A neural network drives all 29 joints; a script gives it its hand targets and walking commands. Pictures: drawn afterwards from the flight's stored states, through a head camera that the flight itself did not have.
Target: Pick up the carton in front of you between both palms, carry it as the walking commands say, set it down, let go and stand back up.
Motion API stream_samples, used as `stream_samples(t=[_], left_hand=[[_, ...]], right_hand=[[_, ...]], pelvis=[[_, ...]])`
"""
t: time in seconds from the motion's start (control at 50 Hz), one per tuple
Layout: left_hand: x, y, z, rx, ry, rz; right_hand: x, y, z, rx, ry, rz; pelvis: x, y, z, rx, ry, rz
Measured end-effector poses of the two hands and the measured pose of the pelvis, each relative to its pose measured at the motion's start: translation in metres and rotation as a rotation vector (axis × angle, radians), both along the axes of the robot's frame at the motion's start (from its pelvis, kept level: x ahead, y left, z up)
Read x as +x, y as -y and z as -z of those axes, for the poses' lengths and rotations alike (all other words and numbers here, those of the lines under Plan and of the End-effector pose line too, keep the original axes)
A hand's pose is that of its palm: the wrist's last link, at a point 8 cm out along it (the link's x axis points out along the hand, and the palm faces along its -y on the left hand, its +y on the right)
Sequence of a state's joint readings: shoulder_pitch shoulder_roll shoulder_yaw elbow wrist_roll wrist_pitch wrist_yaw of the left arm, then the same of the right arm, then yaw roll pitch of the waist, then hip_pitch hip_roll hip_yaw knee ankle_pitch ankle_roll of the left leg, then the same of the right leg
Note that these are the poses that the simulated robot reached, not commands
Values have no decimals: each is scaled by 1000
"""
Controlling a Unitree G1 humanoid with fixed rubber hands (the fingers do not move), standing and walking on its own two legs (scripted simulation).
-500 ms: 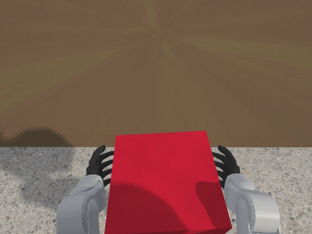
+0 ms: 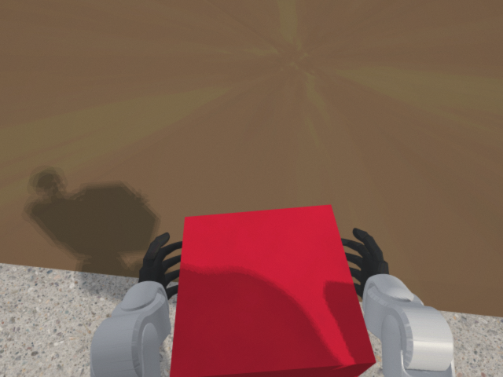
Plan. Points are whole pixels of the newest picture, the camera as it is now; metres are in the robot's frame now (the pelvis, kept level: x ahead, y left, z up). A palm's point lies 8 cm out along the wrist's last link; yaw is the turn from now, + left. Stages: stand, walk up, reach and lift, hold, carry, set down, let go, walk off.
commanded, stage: carry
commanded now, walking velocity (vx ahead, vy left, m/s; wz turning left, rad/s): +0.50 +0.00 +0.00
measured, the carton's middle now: (266, 310) +0.23 +0.00 +0.00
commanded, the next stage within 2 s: none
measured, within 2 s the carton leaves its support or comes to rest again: neither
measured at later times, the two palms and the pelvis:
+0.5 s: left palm (180, 95) +0.66 +0.17 +0.11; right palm (319, 97) +0.63 -0.13 +0.11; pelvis +0.33 +0.05 -0.01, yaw -3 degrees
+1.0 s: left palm (199, 31) +1.01 +0.17 +0.11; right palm (300, 26) +1.03 -0.13 +0.10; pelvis +0.66 +0.00 +0.01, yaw -2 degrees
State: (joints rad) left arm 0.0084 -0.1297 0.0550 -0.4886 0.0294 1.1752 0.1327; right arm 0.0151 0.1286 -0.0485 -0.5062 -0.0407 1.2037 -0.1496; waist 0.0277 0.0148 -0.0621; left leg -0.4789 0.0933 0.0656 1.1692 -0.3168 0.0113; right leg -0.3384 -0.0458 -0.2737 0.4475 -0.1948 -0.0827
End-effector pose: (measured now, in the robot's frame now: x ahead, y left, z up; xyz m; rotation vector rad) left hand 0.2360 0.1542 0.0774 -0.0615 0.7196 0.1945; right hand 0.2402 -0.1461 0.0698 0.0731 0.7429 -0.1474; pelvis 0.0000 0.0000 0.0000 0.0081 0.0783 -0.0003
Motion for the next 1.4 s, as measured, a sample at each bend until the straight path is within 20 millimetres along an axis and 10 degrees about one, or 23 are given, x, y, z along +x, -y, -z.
stream_samples(t=[0.2, 0.36, 0.52, 0.7, 0.84, 1.04, 1.2, 1.4], left_hand=[[144, 2, -31, 0, 120, 41], [308, -18, -24, -53, 231, 80], [444, -18, -37, -92, 153, 83], [591, -16, -64, -79, 203, 43], [702, 0, -52, -56, 189, 7], [802, -18, -38, -79, 151, -101], [946, -12, -66, -73, 240, 31], [1088, 31, -114, -92, 182, 108]], right_hand=[[132, 2, -31, -9, 120, 38], [284, -18, -37, -49, 232, 78], [409, -19, -47, -30, 155, 119], [566, -16, -71, -5, 204, 98], [688, 0, -50, 31, 187, 68], [813, -17, -38, 87, 148, 44], [927, -12, -71, 22, 245, 93], [1031, 31, -122, -5, 189, 217]], pelvis=[[136, -7, -7, 10, 5, 21], [259, -35, 30, -3, 36, 43], [339, -50, 7, -12, -2, 49], [455, -39, 2, -10, -31, 31], [565, -14, 18, -32, -30, 17], [688, -3, -11, 1, -37, 31], [816, -27, -8, 30, -8, 46], [944, -30, -57, -19, -16, 44]])
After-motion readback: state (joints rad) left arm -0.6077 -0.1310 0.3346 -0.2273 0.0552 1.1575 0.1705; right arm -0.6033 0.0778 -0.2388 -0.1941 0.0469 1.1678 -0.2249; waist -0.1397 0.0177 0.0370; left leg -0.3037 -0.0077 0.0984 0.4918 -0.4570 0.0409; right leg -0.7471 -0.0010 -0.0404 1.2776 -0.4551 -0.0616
